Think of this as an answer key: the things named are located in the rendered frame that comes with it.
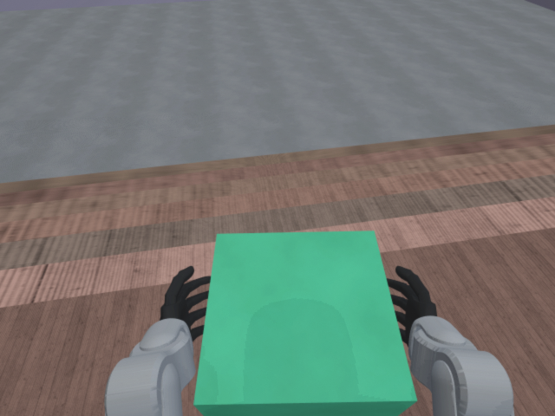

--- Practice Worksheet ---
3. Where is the right robot forearm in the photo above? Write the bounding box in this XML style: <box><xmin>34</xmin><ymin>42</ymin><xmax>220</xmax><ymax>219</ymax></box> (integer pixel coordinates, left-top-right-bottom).
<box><xmin>408</xmin><ymin>315</ymin><xmax>514</xmax><ymax>416</ymax></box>

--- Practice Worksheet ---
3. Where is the left robot forearm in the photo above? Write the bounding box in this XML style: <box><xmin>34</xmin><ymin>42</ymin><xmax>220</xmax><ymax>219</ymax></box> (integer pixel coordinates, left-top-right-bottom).
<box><xmin>104</xmin><ymin>318</ymin><xmax>196</xmax><ymax>416</ymax></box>

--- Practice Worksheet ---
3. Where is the carton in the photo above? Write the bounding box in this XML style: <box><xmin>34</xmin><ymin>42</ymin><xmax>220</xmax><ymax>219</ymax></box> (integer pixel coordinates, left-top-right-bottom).
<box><xmin>193</xmin><ymin>231</ymin><xmax>417</xmax><ymax>416</ymax></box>

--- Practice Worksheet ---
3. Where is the robot left hand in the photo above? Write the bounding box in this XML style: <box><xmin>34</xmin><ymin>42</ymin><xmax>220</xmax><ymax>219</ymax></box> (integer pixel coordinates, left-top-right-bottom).
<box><xmin>160</xmin><ymin>266</ymin><xmax>211</xmax><ymax>341</ymax></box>

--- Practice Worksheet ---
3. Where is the robot right hand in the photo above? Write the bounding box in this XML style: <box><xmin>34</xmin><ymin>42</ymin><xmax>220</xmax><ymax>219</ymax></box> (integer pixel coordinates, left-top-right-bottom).
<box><xmin>387</xmin><ymin>266</ymin><xmax>437</xmax><ymax>345</ymax></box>

